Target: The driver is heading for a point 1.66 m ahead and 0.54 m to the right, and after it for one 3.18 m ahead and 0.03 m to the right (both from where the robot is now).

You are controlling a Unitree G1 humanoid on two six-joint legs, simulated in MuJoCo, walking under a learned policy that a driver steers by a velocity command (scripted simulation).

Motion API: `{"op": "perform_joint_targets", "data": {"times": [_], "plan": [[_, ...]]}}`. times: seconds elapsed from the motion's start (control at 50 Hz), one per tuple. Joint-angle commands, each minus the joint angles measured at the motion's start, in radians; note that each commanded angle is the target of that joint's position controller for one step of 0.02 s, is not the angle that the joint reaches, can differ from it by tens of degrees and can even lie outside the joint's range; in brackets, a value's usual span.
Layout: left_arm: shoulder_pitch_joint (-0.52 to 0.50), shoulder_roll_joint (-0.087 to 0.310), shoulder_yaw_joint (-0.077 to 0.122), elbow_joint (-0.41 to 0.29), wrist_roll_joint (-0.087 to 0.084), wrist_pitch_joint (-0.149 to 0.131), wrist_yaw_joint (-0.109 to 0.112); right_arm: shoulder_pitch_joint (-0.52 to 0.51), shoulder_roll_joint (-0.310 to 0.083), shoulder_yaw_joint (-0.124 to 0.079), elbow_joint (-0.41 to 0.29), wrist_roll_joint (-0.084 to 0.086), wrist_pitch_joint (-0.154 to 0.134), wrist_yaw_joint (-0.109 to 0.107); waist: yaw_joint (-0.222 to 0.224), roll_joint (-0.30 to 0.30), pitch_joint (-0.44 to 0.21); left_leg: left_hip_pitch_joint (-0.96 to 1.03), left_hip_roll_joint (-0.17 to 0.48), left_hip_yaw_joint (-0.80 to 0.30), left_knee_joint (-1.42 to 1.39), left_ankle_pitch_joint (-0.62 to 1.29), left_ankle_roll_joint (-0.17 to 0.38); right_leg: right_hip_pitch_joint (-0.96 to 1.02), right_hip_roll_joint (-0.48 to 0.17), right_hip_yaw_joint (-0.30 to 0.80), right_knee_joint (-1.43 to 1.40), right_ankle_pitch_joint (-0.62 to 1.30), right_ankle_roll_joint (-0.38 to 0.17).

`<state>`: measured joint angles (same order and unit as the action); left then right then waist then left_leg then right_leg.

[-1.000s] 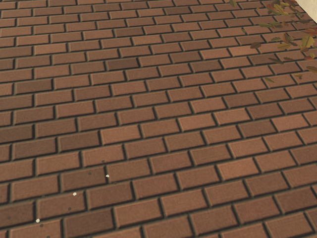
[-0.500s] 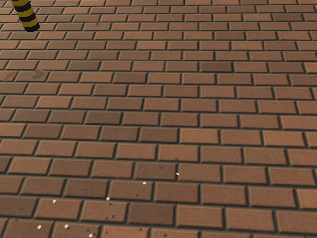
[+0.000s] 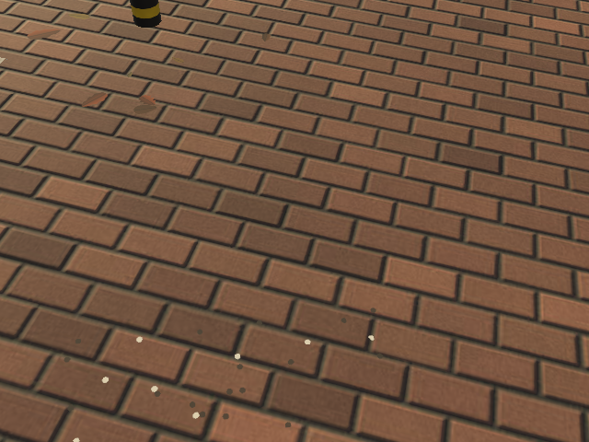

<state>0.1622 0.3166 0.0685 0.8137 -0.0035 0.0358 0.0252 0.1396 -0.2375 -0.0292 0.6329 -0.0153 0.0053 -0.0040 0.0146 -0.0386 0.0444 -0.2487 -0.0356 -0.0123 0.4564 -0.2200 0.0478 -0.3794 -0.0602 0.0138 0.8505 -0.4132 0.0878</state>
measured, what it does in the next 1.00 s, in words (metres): steps on the spot: right foot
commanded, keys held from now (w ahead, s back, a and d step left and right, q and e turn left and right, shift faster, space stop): no key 0.96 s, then w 0.04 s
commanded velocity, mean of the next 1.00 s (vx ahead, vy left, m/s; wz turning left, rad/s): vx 0.00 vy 0.00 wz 0.03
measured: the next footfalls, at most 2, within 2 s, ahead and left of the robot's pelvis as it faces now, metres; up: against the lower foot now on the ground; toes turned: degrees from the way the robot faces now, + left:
right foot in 0.10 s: +0.03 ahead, -0.15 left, +0.00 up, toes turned +0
right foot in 1.62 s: +0.40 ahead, -0.14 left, +0.00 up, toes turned -3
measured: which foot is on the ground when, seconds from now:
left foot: down 0.00-1.00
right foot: up 0.00-0.08, down 0.10-1.00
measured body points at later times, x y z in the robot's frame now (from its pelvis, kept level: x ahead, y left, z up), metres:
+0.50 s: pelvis +0.00 -0.02 -0.01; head +0.01 -0.02 +0.44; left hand +0.10 +0.24 -0.13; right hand +0.12 -0.28 -0.13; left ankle +0.01 +0.09 -0.74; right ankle -0.01 -0.15 -0.74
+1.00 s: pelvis +0.01 -0.03 +0.00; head +0.01 -0.03 +0.45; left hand +0.06 +0.23 -0.15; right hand +0.07 -0.29 -0.15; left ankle +0.01 +0.09 -0.74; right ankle -0.01 -0.15 -0.74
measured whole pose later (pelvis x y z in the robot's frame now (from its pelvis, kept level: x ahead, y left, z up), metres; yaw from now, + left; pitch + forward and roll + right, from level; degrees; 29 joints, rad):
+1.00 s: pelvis +0.01 -0.03 +0.00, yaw +0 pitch -2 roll +0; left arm 0.21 0.23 0.01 1.05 0.00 -0.01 0.03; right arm 0.19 -0.23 -0.04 1.02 0.00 0.01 -0.04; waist 0.01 0.00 0.04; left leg -0.20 -0.01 -0.02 0.49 -0.26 0.00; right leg -0.16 -0.01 0.00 0.49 -0.30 0.00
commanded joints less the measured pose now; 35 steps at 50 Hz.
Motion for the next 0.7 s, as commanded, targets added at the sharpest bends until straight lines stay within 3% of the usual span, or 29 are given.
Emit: {"op": "perform_joint_targets", "data": {"times": [0.02,0.06,0.08,0.1,0.12,0.14,0.16,0.18,0.26,0.4,0.7], "plan": [[-0.027,0.062,0.005,-0.063,0.000,-0.012,0.000,-0.017,-0.155,-0.044,-0.035,0.000,-0.009,-0.003,-0.029,0.186,-0.107,0.089,0.243,-0.210,-0.112,0.275,0.181,0.054,0.000,0.001,-0.145,0.000,-0.005],[0.005,0.058,0.002,-0.047,0.000,-0.017,-0.003,-0.038,-0.138,-0.035,-0.019,0.007,-0.008,0.000,-0.006,0.175,-0.097,0.058,0.230,-0.223,-0.105,0.188,0.164,0.128,0.009,-0.010,-0.293,0.094,-0.021],[0.031,0.049,-0.003,-0.036,0.009,-0.022,-0.007,-0.041,-0.125,-0.029,-0.006,0.014,-0.008,0.001,0.017,0.155,-0.089,0.023,0.210,-0.211,-0.099,0.132,0.133,0.201,0.014,-0.016,-0.429,0.231,-0.038],[0.041,0.070,-0.003,-0.032,0.023,-0.027,-0.008,-0.007,-0.112,-0.024,0.012,0.009,-0.015,0.003,0.012,0.117,-0.097,-0.013,0.179,-0.199,-0.091,0.076,0.086,0.277,-0.013,0.027,-0.460,0.358,-0.057],[0.045,0.123,0.004,-0.038,0.025,-0.029,-0.006,0.022,-0.107,-0.022,0.021,-0.008,-0.022,0.007,-0.022,0.035,-0.100,-0.043,0.123,-0.154,-0.052,-0.007,0.041,0.314,-0.080,0.086,-0.443,0.497,-0.085],[0.019,0.151,0.015,-0.017,0.008,-0.031,-0.008,0.053,-0.102,-0.026,0.023,-0.012,-0.023,0.009,-0.065,-0.081,-0.087,-0.007,0.061,-0.082,-0.065,-0.044,0.004,0.222,-0.078,0.073,-0.413,0.342,-0.126],[-0.007,0.097,0.004,-0.028,0.006,-0.037,-0.015,-0.005,-0.124,-0.027,0.027,-0.015,-0.020,0.005,-0.024,-0.062,-0.064,0.048,0.050,-0.066,-0.032,-0.032,-0.017,0.145,-0.055,0.071,-0.442,0.216,-0.130],[-0.013,0.071,-0.005,-0.022,0.016,-0.044,-0.015,-0.032,-0.126,-0.031,0.024,-0.008,-0.015,0.000,-0.021,-0.054,-0.056,0.065,0.052,-0.063,-0.016,-0.011,-0.015,0.117,-0.048,0.068,-0.457,0.180,-0.116],[0.009,0.058,-0.016,0.004,0.014,-0.064,-0.009,-0.010,-0.108,-0.033,0.048,-0.002,0.001,-0.012,-0.014,-0.017,-0.050,0.062,0.064,-0.075,-0.014,0.073,0.000,0.134,-0.024,0.043,-0.439,0.223,-0.088],[0.016,0.055,-0.024,0.039,0.011,-0.058,0.002,0.021,-0.102,-0.038,0.110,0.004,-0.004,-0.016,-0.006,0.037,-0.044,0.061,0.063,-0.068,-0.016,0.122,-0.016,0.156,-0.010,0.034,-0.428,0.243,-0.094],[0.021,0.038,-0.032,0.141,0.008,-0.053,0.004,0.047,-0.108,-0.039,0.251,0.011,-0.004,-0.033,-0.009,0.038,-0.032,0.094,0.065,-0.055,-0.024,0.167,-0.025,0.167,0.015,0.016,-0.445,0.273,-0.095]]}}
Velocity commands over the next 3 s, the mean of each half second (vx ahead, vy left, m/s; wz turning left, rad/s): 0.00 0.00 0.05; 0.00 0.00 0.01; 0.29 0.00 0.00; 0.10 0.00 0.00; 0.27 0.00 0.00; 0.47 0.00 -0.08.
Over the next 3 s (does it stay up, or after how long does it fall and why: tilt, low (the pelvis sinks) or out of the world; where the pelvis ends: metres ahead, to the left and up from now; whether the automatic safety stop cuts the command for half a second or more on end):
stays up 0.70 0.00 0.00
